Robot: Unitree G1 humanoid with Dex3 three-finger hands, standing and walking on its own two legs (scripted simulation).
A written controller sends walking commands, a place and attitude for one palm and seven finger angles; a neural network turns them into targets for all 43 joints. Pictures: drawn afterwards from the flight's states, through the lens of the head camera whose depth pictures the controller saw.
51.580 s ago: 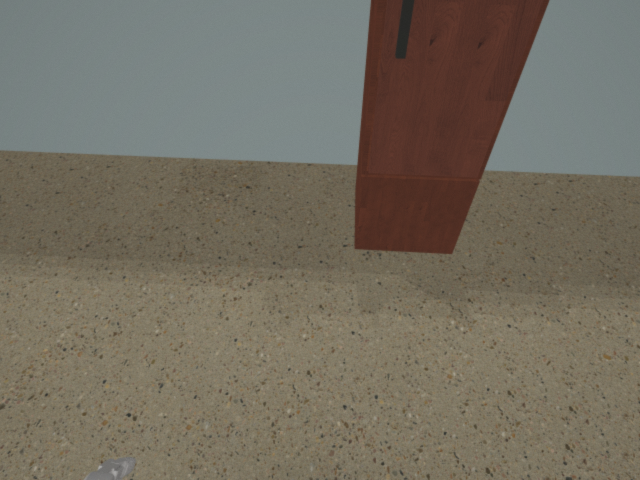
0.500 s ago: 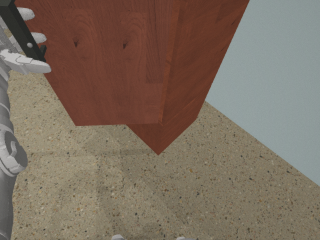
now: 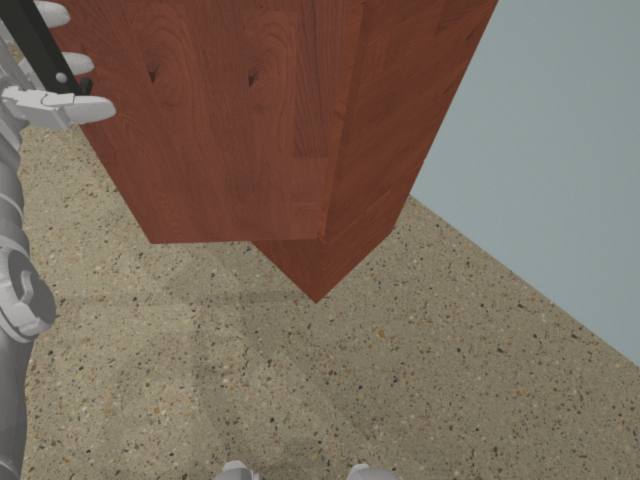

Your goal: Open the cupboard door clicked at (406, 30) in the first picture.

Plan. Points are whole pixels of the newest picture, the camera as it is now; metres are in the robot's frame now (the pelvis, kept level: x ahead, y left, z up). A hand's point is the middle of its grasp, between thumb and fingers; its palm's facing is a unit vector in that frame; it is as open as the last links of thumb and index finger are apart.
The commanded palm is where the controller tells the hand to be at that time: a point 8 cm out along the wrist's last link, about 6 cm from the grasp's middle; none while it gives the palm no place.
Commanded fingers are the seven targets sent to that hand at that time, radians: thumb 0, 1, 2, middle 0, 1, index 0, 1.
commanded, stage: close the thumb around the handle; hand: left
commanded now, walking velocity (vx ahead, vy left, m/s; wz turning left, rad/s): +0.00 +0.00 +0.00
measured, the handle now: (53, 48) +0.58 +0.23 +0.17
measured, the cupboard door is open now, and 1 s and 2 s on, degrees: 49 54 62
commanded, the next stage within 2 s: pull the door open along its arc in 0.48 s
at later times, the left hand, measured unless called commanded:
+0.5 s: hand (69, 75) +0.54 +0.21 +0.17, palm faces -0.03 -1.00 +0.01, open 5.5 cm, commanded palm +0.52 +0.25 +0.17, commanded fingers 0.00 0.90 0.90 -0.40 -1.35 -0.40 -1.35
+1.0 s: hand (68, 95) +0.51 +0.20 +0.17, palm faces -0.06 -1.00 +0.01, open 5.6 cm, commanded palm +0.45 +0.26 +0.17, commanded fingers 0.00 0.90 0.90 -0.40 -1.35 -0.40 -1.35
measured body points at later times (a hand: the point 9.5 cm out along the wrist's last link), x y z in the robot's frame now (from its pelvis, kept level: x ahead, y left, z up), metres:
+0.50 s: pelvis +0.00 +0.00 +0.00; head +0.11 +0.01 +0.44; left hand +0.54 +0.26 +0.17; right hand -0.05 -0.27 -0.10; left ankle +0.01 +0.11 -0.71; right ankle -0.05 -0.13 -0.71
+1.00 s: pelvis +0.02 -0.01 +0.01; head +0.09 -0.01 +0.45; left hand +0.51 +0.26 +0.17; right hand +0.00 -0.28 -0.10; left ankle +0.01 +0.11 -0.71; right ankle -0.05 -0.13 -0.70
